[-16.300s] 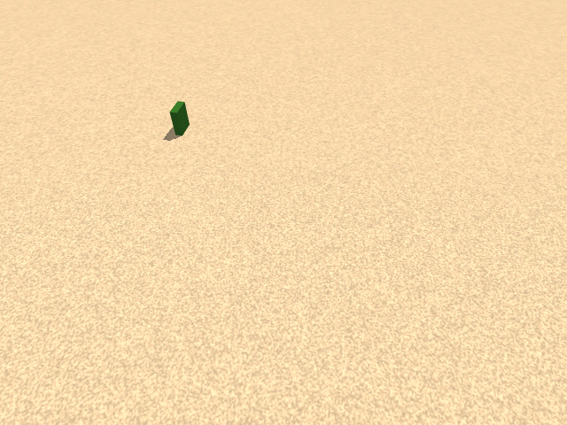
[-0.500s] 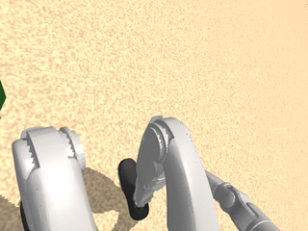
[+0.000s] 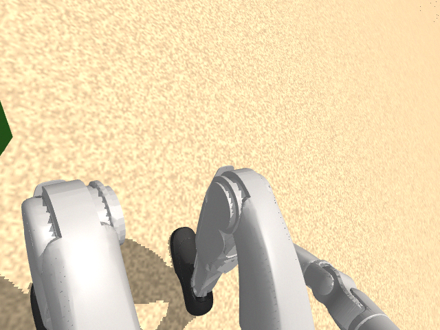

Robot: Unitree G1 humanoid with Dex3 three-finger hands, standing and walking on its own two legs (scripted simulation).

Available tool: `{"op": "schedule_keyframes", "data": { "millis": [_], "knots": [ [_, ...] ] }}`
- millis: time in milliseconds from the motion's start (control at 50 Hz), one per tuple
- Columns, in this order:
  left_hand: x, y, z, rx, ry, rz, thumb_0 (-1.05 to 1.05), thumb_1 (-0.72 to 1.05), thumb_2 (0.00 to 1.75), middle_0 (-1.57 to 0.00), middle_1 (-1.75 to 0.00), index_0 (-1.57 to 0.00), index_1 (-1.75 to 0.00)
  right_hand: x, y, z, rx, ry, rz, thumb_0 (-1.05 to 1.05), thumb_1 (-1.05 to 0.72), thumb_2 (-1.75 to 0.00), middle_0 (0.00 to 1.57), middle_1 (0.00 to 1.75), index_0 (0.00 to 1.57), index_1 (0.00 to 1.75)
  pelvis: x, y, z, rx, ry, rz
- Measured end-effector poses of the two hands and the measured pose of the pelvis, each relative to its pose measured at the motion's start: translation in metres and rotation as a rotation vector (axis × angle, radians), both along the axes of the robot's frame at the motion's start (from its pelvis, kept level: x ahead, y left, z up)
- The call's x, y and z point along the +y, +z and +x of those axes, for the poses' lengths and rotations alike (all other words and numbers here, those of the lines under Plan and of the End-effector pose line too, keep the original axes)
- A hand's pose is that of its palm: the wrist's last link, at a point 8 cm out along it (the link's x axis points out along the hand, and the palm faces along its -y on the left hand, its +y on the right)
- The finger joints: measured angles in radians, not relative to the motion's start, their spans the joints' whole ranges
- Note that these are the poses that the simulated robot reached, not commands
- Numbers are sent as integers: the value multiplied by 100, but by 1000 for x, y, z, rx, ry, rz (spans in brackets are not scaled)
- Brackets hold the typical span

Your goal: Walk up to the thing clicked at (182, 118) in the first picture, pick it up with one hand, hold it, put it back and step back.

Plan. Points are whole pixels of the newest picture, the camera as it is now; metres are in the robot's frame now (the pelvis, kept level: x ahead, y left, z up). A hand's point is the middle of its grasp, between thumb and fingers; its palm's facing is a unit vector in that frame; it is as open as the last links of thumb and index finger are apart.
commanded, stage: close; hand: left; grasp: from the side
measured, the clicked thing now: out of the picture +0.42 +0.29 -0.20
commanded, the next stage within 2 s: settle in 0.10 s
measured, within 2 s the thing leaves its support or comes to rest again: leaves its support in 0.62 s
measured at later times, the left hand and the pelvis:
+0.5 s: hand out of the picture +0.39 +0.31 -0.16, palm faces +0.46 -0.89 +0.02, open 9.2 cm; pelvis +0.00 +0.00 +0.00, yaw +0 degrees
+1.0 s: hand out of the picture +0.37 +0.32 -0.07, palm faces +0.43 -0.90 -0.06, open 9.2 cm; pelvis +0.01 -0.01 +0.03, yaw +4 degrees
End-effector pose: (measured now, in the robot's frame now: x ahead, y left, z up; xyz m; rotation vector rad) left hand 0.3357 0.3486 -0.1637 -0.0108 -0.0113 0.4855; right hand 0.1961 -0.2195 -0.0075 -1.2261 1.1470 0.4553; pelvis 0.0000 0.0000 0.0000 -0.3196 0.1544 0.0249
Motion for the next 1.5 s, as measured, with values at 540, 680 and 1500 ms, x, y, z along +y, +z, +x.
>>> {"op": "schedule_keyframes", "data": {
  "millis": [540, 680, 1500],
  "knots": [
    [2, 0, 8, 6, -16, -8, -2, -21, 98, -80, -102, -73, -100, -4, -1, -5, 6, -47, -4, -1, -89, -90, 21, 31, 21, 30, 0, 0, 2, 8, -2, -5],
    [3, 15, 3, 0, -21, 7, -2, -26, 102, -82, -107, -76, -105, -6, -2, -1, -1, -100, 28, -1, -89, -90, 21, 31, 21, 30, -2, 6, 6, 44, 8, 4],
    [-4, 185, -1, 63, -81, 87, -2, -36, 107, -87, -118, -81, -114, -31, -31, 40, -126, -490, 370, 0, -90, -90, 20, 30, 20, 30, -28, 61, 29, 358, 90, 157]
  ]
}}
